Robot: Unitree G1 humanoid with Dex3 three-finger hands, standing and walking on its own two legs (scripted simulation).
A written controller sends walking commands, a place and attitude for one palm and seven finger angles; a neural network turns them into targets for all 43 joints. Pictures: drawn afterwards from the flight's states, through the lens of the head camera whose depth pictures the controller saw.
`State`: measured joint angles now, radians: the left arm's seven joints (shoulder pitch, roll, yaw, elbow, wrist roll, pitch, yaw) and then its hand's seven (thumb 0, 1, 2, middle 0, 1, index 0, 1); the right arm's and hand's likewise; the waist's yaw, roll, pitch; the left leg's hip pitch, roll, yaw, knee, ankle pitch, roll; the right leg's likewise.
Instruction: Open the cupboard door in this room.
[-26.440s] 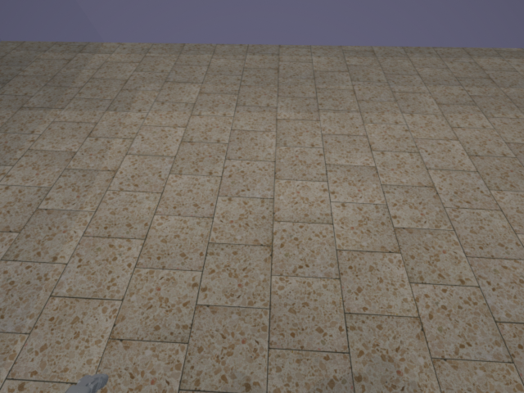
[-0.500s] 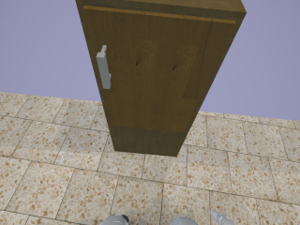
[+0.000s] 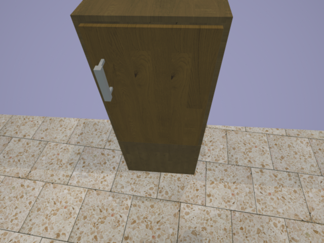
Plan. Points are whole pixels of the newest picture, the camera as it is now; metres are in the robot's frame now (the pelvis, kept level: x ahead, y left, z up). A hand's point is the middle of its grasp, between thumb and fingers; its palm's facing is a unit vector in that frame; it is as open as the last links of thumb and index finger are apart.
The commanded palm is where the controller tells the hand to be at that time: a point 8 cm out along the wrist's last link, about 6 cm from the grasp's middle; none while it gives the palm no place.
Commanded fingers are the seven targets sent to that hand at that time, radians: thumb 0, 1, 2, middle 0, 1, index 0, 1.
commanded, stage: come to a stop and stand still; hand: left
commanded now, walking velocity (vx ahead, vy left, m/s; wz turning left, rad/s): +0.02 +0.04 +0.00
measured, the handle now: (105, 80) +0.58 +0.24 +0.05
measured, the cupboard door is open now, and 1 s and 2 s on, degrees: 0 0 0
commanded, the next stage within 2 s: look again from close up in 0.48 s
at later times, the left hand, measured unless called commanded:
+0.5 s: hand out of the picture -0.01 +0.20 -0.18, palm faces +0.02 -0.99 -0.17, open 7.4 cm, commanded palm none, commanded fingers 0.00 0.90 0.90 -0.20 -0.30 -0.20 -0.30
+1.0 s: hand out of the picture +0.03 +0.20 -0.17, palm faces +0.00 -0.97 -0.24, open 7.4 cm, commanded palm none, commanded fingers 0.00 0.90 0.90 -0.20 -0.30 -0.20 -0.30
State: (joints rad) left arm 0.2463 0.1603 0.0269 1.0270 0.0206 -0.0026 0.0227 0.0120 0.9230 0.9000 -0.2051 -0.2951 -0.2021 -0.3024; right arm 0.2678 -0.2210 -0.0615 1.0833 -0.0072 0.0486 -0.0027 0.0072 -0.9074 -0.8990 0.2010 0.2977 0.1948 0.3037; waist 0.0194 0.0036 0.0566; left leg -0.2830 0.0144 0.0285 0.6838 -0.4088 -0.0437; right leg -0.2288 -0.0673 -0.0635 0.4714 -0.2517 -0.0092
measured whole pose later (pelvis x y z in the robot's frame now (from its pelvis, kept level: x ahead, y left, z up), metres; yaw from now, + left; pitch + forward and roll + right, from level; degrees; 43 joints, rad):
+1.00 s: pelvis +0.00 +0.02 -0.01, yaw -1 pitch -1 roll +1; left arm 0.25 0.15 -0.01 1.10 0.01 -0.01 0.03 0.01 0.91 0.90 -0.20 -0.29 -0.20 -0.30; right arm 0.31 -0.16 0.01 1.08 -0.01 -0.02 -0.02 0.01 -0.91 -0.90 0.20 0.30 0.20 0.30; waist 0.00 0.05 0.03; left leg -0.13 0.02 0.07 0.45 -0.31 -0.01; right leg -0.22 -0.06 -0.05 0.53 -0.29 0.02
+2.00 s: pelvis -0.05 +0.03 -0.07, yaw -1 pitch +9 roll -2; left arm 0.23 0.30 0.26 0.07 -0.31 -0.18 -0.37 0.01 0.17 0.59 -0.25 -0.77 -0.25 -0.77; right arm 0.29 -0.17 0.07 0.57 0.04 -0.24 -0.06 0.02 -0.90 -0.90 0.21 0.30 0.21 0.31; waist -0.03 0.02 -0.07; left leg -0.70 0.05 0.01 1.02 -0.49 0.00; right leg -0.73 -0.05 -0.06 0.96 -0.39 0.02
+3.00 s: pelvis -0.02 +0.01 -0.03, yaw -1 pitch +6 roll +0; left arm -0.08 0.42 0.45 0.41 -0.35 -0.14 -0.52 -0.01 -0.50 0.30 -0.30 -1.19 -0.30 -1.20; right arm 0.29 -0.30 0.03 0.58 0.05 -0.21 -0.09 0.01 -0.90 -0.90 0.21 0.30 0.20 0.30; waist 0.00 0.03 -0.05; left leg -0.44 0.06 0.02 0.74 -0.41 -0.03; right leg -0.49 -0.03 -0.06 0.72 -0.34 0.00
